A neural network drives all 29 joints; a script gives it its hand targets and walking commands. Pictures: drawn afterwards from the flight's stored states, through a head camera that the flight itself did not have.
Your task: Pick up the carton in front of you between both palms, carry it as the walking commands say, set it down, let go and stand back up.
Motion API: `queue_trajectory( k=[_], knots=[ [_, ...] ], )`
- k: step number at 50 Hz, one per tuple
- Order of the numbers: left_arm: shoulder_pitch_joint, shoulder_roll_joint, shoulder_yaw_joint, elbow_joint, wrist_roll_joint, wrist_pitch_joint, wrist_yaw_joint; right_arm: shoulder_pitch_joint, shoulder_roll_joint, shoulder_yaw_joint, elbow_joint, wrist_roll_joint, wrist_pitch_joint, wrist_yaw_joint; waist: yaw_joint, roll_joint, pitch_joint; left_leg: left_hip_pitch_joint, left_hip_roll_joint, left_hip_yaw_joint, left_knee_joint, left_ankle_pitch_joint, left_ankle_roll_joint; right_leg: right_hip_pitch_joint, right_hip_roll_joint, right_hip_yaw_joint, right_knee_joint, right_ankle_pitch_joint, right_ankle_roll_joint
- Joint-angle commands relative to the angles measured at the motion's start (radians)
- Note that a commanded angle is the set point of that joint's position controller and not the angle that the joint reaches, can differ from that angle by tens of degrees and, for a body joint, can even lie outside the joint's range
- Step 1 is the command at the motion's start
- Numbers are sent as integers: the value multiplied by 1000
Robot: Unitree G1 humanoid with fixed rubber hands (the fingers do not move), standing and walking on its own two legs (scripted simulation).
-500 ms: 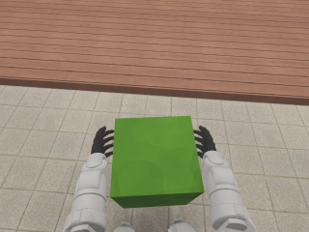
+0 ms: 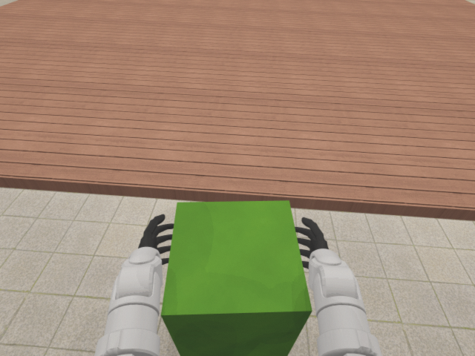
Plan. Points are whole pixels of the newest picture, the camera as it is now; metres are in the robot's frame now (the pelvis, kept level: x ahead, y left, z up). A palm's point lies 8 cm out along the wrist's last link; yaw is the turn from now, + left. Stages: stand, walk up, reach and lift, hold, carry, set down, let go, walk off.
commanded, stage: reach and lift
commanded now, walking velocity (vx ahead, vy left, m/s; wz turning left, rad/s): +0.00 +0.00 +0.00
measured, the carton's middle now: (234, 282) +0.29 +0.00 -0.05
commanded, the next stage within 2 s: hold in 0.86 s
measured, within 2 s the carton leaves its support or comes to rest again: neither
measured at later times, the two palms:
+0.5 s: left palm (150, 248) +0.30 +0.14 +0.04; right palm (319, 249) +0.30 -0.15 +0.03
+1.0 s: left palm (145, 244) +0.30 +0.15 +0.06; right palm (320, 246) +0.29 -0.15 +0.05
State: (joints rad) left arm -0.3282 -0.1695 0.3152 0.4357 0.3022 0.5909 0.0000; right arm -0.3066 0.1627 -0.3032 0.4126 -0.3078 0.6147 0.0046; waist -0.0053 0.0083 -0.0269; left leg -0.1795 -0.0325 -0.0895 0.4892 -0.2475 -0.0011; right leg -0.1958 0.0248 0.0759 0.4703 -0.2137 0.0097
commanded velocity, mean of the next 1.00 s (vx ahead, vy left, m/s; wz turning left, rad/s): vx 0.00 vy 0.00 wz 0.00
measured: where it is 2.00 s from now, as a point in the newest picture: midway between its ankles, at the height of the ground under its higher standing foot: outside the picture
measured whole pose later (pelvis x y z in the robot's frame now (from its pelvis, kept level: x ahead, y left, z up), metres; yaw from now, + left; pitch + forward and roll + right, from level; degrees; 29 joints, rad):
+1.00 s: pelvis +0.01 +0.00 +0.01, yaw +0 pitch -7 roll +0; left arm -0.26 -0.15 0.21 0.23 0.26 0.72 0.00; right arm -0.23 0.15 -0.19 0.21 -0.26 0.74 -0.01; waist 0.00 0.01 0.01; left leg -0.03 -0.03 -0.09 0.35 -0.20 0.00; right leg -0.05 0.02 0.08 0.34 -0.17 0.01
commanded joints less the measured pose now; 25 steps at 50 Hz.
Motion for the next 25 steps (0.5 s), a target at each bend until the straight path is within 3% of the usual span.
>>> queue_trajectory(
  k=[1,10,25],
  knots=[
    [-516,-993,-511,39,-208,-13,-255,-589,947,525,-10,228,-39,260,2,8,-179,-24,-43,3,-103,22,8,94,59,-13,-65,15,-23],
    [-542,-974,-514,35,-202,-7,-259,-608,952,530,-12,221,-31,252,3,-9,-213,9,-48,13,-113,38,7,130,58,-12,-79,34,-12],
    [-418,-936,-551,-67,-224,24,-256,-476,945,572,-110,252,3,235,7,-12,-231,87,-62,15,-141,215,-4,207,61,-1,-114,224,2]
  ],
)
